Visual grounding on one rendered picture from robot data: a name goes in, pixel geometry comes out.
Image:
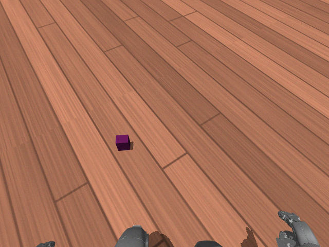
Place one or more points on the carton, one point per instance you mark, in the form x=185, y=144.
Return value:
x=122, y=142

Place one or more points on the right robot hand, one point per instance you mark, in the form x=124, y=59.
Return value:
x=301, y=234

